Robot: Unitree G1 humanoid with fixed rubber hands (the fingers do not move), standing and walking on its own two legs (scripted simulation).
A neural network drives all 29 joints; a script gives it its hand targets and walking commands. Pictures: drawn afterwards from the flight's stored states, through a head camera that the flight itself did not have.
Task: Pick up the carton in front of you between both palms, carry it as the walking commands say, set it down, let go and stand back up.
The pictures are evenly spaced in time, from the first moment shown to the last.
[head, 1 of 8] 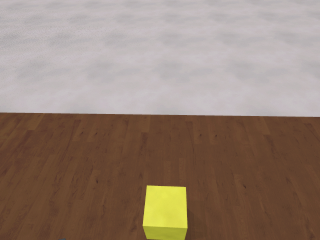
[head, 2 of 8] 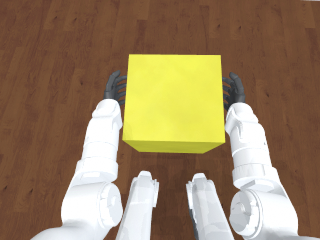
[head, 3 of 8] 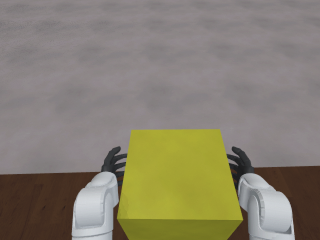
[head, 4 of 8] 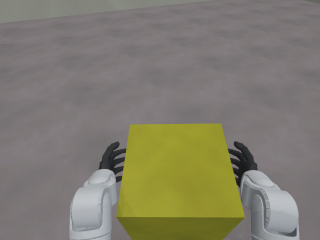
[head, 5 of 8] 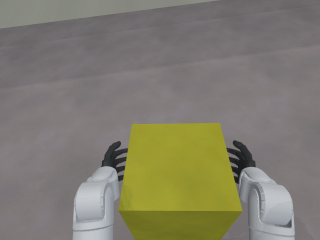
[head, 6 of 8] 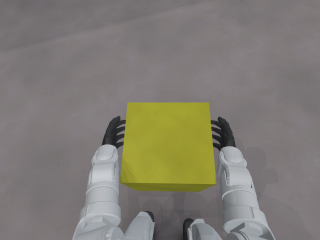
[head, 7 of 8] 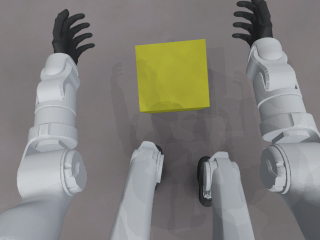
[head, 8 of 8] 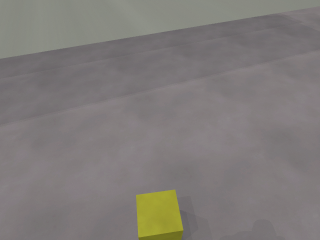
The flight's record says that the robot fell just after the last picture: no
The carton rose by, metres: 0.69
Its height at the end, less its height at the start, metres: -0.08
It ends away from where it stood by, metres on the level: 5.25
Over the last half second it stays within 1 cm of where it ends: yes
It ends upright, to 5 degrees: yes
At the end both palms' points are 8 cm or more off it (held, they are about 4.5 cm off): yes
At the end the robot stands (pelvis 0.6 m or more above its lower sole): yes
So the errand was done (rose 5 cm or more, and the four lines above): yes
